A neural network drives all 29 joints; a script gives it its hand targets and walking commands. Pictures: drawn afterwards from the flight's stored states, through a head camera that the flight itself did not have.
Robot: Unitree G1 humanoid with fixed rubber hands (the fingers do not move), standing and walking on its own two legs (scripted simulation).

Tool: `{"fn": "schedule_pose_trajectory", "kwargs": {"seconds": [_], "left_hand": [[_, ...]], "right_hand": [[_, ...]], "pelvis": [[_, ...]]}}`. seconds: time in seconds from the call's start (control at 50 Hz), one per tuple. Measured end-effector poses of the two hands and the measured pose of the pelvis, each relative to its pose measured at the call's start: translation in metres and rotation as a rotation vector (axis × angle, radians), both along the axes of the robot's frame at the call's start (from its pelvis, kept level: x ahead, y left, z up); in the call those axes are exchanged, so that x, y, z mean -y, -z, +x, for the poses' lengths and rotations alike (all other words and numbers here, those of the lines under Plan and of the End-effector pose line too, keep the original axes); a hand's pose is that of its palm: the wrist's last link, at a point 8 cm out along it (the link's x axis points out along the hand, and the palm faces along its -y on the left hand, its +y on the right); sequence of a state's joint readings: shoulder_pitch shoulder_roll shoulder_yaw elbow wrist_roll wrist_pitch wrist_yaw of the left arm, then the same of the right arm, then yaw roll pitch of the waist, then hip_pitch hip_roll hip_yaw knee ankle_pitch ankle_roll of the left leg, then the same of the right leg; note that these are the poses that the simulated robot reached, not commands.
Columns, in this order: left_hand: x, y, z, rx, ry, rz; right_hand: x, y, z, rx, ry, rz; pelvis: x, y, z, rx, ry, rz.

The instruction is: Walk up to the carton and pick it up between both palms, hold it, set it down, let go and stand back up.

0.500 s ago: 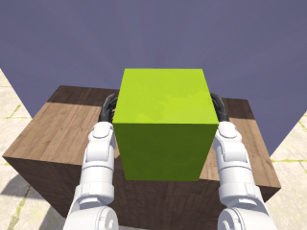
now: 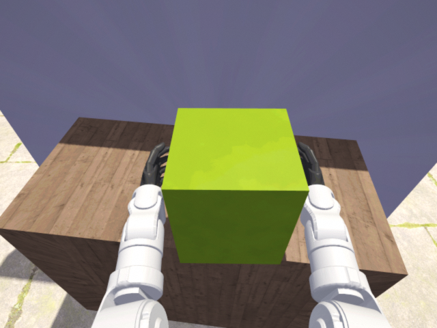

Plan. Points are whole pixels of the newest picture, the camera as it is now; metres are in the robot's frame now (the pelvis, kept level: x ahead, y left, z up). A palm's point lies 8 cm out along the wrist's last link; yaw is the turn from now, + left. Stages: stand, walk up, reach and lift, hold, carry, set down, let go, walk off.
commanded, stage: set down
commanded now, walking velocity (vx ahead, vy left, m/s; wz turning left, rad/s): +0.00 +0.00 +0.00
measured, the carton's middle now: (230, 189) +0.39 +0.02 +0.05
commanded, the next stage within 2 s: none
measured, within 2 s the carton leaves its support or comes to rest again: rests again in 0.72 s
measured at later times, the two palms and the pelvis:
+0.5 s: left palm (160, 187) +0.37 +0.16 +0.06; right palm (314, 187) +0.39 -0.14 +0.07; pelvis +0.00 -0.01 +0.00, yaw +0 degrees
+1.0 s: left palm (157, 189) +0.37 +0.17 +0.05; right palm (306, 190) +0.39 -0.13 +0.06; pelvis +0.00 -0.01 +0.00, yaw +0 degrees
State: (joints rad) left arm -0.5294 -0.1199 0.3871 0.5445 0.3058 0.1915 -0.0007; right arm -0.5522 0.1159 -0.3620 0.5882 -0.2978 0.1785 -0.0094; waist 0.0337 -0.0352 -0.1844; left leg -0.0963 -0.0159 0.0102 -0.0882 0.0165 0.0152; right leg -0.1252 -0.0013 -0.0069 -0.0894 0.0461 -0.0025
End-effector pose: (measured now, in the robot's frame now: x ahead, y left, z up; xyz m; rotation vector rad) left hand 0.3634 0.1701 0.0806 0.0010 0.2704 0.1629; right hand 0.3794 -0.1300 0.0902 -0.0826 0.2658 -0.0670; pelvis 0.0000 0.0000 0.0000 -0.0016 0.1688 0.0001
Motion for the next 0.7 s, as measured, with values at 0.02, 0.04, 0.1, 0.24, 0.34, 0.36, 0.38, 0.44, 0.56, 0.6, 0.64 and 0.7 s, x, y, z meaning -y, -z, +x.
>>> {"fn": "schedule_pose_trajectory", "kwargs": {"seconds": [0.02, 0.04, 0.1, 0.24, 0.34, 0.36, 0.38, 0.44, 0.56, 0.6, 0.64, 0.7], "left_hand": [[0.000, 0.000, 0.001, 0.001, 0.000, 0.001], [0.001, 0.001, 0.001, 0.002, 0.000, 0.002], [0.002, 0.002, 0.003, 0.001, 0.000, 0.002], [0.007, 0.004, 0.006, 0.004, -0.001, 0.004], [0.011, 0.006, 0.006, 0.004, -0.003, 0.006], [0.011, 0.007, 0.006, 0.003, -0.003, 0.007], [0.011, 0.008, 0.006, 0.002, -0.004, 0.008], [0.012, 0.012, 0.006, -0.003, -0.005, 0.010], [0.011, 0.021, 0.004, -0.015, -0.006, 0.008], [0.010, 0.022, 0.004, -0.014, -0.007, 0.009], [0.009, 0.024, 0.004, -0.012, -0.008, 0.011], [0.007, 0.025, 0.004, -0.012, -0.009, 0.013]], "right_hand": [[0.000, 0.001, 0.000, 0.001, 0.000, 0.002], [0.001, 0.002, 0.001, 0.001, 0.001, 0.003], [0.002, 0.004, 0.002, 0.001, 0.001, 0.005], [0.007, 0.007, 0.004, 0.004, 0.001, 0.007], [0.011, 0.009, 0.006, 0.004, 0.000, 0.007], [0.011, 0.009, 0.006, 0.004, -0.001, 0.006], [0.012, 0.010, 0.006, 0.003, -0.002, 0.006], [0.012, 0.013, 0.006, -0.003, -0.004, 0.007], [0.011, 0.021, 0.006, -0.014, -0.005, 0.008], [0.010, 0.023, 0.006, -0.013, -0.005, 0.008], [0.009, 0.024, 0.007, -0.011, -0.005, 0.009], [0.007, 0.025, 0.008, -0.011, -0.008, 0.008]], "pelvis": [[0.000, 0.000, 0.001, -0.001, 0.000, 0.000], [-0.001, 0.000, 0.001, -0.001, 0.000, 0.000], [-0.001, 0.000, 0.003, -0.004, 0.000, 0.000], [0.000, 0.000, 0.004, -0.012, 0.003, 0.000], [0.003, 0.000, 0.003, -0.020, 0.004, 0.000], [0.004, 0.000, 0.003, -0.022, 0.004, 0.000], [0.005, 0.000, 0.003, -0.023, 0.003, 0.000], [0.007, 0.001, 0.002, -0.030, 0.003, 0.001], [0.011, 0.001, 0.001, -0.050, 0.003, 0.001], [0.012, 0.001, 0.001, -0.057, 0.002, 0.001], [0.013, 0.001, 0.001, -0.063, 0.001, 0.001], [0.013, 0.001, 0.001, -0.071, 0.000, 0.001]]}}
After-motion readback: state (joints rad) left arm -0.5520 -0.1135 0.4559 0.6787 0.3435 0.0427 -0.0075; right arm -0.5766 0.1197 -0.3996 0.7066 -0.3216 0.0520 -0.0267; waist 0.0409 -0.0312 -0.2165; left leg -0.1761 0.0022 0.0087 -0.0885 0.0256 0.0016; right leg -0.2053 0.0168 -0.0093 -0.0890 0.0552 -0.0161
